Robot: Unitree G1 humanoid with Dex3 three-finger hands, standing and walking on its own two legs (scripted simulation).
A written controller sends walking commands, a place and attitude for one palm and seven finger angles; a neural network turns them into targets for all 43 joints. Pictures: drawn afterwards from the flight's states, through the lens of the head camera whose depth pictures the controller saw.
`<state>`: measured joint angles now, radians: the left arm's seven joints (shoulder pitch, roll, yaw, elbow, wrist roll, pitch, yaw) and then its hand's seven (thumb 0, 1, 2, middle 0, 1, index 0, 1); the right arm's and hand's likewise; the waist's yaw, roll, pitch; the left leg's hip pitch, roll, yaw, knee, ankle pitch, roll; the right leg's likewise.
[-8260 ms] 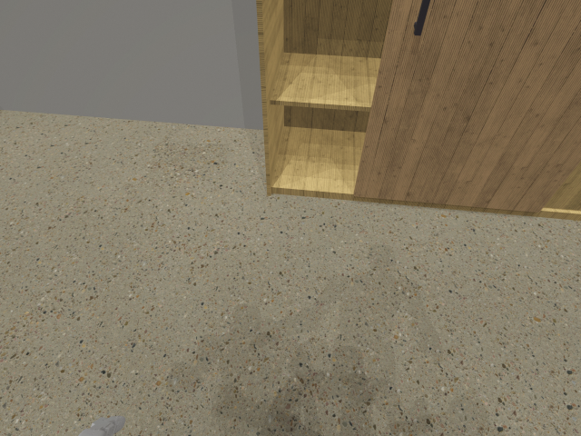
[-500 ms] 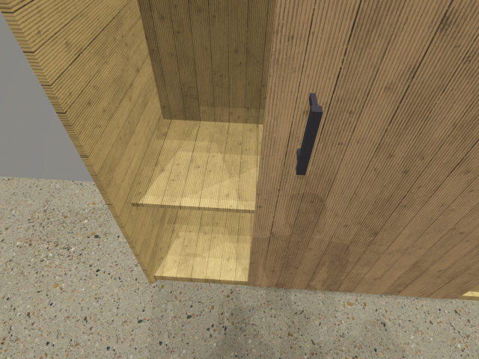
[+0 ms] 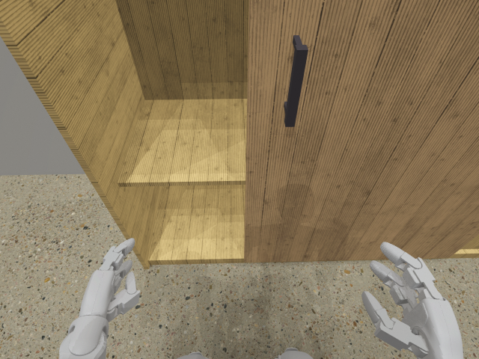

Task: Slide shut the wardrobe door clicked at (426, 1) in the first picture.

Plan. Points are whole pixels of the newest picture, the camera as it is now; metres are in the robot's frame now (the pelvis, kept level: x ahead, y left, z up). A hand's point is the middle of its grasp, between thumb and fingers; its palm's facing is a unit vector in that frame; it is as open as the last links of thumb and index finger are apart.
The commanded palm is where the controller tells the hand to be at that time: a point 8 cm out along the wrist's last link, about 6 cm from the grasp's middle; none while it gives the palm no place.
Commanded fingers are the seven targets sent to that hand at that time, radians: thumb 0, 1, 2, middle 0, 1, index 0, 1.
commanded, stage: raise the hand with hooked fingers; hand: right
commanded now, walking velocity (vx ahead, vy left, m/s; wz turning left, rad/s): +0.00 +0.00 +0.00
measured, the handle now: (293, 83) +0.55 -0.09 +0.18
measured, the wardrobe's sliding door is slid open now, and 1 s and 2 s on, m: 0.40 0.40 0.40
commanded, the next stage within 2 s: move the hooked fingers beside the handle in 1.60 s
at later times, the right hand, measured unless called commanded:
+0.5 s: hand (432, 257) +0.24 -0.25 +0.11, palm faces +0.00 +1.00 -0.06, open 12.1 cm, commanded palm +0.21 -0.30 +0.13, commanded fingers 0.00 0.29 -0.39 0.28 1.07 0.28 1.07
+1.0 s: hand out of the picture +0.27 -0.30 +0.19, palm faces +0.06 +1.00 -0.08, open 13.9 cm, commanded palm +0.25 -0.34 +0.20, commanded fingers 0.00 0.50 -0.30 0.30 1.20 0.30 1.20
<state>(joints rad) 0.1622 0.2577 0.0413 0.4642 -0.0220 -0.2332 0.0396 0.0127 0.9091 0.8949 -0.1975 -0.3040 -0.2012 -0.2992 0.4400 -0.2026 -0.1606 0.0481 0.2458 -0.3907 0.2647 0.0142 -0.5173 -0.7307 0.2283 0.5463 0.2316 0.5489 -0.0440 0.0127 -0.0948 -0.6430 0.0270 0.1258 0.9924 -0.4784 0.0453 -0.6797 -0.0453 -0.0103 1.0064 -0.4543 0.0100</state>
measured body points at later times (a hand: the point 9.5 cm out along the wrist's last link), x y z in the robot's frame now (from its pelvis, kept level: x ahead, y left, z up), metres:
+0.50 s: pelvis +0.00 -0.03 +0.03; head +0.02 -0.03 +0.48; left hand +0.14 +0.23 -0.04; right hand +0.24 -0.30 +0.12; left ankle +0.02 +0.09 -0.68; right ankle +0.03 -0.13 -0.68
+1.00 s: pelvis +0.01 -0.03 +0.05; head +0.00 -0.02 +0.50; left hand +0.21 +0.18 -0.01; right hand +0.26 -0.36 +0.20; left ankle +0.02 +0.09 -0.68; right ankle +0.03 -0.13 -0.68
